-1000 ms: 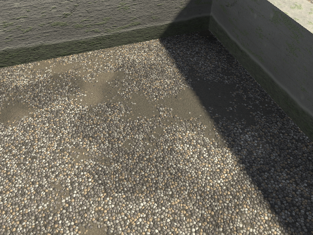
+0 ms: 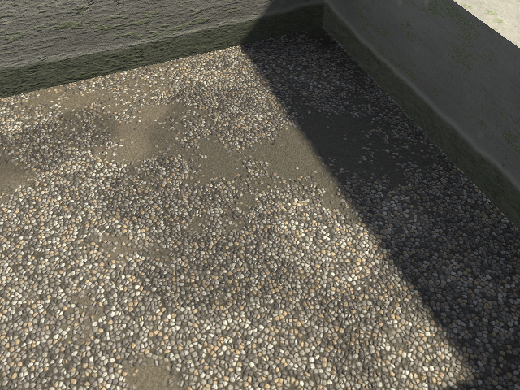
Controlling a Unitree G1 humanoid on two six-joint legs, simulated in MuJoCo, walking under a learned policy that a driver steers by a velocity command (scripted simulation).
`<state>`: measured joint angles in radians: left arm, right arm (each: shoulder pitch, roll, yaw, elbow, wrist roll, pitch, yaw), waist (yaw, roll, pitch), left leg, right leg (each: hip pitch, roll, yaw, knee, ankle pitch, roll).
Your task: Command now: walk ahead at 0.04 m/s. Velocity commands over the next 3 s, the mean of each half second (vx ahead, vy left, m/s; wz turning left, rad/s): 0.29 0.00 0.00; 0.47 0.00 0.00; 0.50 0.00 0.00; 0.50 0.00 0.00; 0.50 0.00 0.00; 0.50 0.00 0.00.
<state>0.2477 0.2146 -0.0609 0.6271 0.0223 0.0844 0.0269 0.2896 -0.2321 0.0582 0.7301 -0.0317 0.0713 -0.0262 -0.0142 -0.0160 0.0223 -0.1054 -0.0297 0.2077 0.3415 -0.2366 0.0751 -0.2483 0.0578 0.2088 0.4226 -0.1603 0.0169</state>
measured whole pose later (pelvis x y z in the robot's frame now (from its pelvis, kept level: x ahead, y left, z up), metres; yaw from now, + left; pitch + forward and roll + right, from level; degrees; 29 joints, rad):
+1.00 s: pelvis +0.01 -0.03 -0.02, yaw +1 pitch -1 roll +0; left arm 0.06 0.18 -0.04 0.64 0.00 0.09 0.01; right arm 0.22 -0.16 0.04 0.56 -0.02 0.04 0.00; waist 0.00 0.00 0.00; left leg -0.22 0.05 0.17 0.67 -0.42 0.03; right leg -0.34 0.11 0.12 0.68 -0.31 -0.03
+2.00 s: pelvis +0.01 -0.03 -0.02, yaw +1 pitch -2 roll +0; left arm 0.07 0.18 -0.04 0.63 0.00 0.08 0.02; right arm 0.21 -0.16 0.04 0.56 -0.02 0.03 0.00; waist 0.01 0.00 -0.01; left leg -0.22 0.05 0.17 0.68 -0.43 0.02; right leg -0.34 0.10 0.11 0.69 -0.31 -0.03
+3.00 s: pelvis +0.01 -0.03 -0.02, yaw +1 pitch -2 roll +0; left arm 0.07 0.17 -0.05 0.63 0.00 0.08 0.02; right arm 0.21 -0.16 0.04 0.56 -0.02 0.04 0.00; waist 0.01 0.00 -0.01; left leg -0.23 0.05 0.16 0.69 -0.43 0.02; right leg -0.35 0.10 0.09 0.69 -0.31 -0.03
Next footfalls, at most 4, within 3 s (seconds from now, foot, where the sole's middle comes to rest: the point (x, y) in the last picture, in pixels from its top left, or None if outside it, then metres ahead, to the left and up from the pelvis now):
none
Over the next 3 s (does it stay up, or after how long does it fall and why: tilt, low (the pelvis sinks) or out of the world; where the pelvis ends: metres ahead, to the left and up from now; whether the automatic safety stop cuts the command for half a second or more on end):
stays up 0.01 -0.03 -0.02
